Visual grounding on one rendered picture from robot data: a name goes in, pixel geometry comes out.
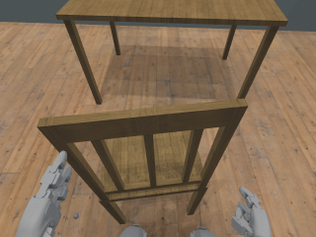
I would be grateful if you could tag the table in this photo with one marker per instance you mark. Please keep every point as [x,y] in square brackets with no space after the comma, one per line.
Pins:
[202,12]

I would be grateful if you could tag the robot right hand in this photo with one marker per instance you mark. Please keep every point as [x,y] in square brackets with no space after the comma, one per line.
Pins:
[255,222]

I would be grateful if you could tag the robot left thigh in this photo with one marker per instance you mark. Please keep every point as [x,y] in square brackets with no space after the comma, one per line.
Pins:
[133,231]

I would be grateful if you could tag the robot left hand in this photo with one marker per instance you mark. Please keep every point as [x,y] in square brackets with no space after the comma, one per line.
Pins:
[44,207]

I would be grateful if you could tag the chair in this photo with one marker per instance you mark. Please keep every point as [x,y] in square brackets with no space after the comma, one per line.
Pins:
[148,152]

